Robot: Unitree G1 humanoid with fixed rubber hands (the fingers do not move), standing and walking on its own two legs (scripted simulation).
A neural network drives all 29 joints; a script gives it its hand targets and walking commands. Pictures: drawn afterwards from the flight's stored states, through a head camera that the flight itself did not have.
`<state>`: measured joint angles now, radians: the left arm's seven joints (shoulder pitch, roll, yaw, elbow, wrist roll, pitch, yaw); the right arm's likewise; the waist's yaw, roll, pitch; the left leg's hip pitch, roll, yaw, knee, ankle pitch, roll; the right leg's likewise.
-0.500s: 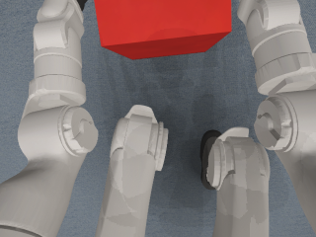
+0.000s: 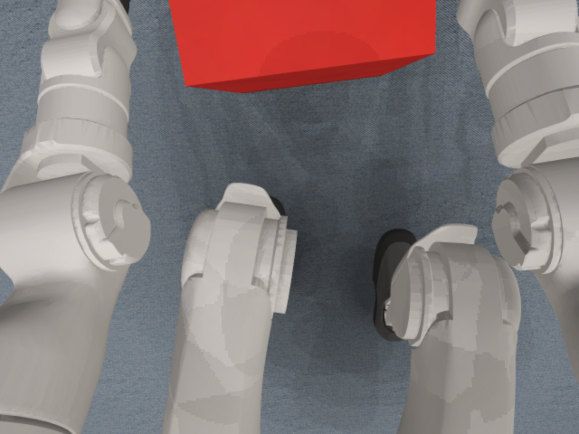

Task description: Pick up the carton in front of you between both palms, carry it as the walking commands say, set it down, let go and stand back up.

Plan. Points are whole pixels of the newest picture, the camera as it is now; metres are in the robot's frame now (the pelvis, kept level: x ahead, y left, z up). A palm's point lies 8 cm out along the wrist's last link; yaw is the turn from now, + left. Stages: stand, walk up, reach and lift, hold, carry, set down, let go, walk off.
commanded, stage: set down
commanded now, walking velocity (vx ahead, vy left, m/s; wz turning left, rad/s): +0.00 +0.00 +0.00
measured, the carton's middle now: out of the picture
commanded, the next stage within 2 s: let go in 1.22 s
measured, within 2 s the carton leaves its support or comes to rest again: neither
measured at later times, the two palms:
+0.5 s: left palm out of the picture +0.50 +0.33 -0.06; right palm out of the picture +0.60 -0.03 -0.05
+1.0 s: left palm out of the picture +0.51 +0.34 +0.09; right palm out of the picture +0.61 -0.04 +0.09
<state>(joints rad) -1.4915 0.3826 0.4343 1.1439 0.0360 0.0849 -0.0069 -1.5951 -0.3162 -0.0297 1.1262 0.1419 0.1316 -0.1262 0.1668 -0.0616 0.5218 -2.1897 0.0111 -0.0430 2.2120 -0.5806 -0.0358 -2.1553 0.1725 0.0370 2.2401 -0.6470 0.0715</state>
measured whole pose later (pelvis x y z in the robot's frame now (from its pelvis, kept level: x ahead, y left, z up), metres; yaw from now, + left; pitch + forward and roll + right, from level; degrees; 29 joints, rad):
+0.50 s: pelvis -0.01 +0.00 +0.05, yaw +2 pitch +37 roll -2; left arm -1.45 0.39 0.27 0.99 -0.12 0.20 0.03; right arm -1.54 -0.34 -0.14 1.01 0.11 0.24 -0.15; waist 0.16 -0.06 0.30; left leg -2.15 -0.03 -0.04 2.01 -0.50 -0.02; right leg -2.08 0.09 0.02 2.04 -0.61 0.05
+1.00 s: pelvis +0.01 +0.01 +0.17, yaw +3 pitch +46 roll -3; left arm -1.29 0.38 0.35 0.84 -0.06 0.28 -0.03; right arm -1.37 -0.30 -0.20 0.83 0.03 0.31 -0.11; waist 0.13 -0.04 0.05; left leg -1.94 -0.04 -0.06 1.55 -0.41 -0.01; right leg -1.87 0.08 0.04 1.58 -0.51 0.05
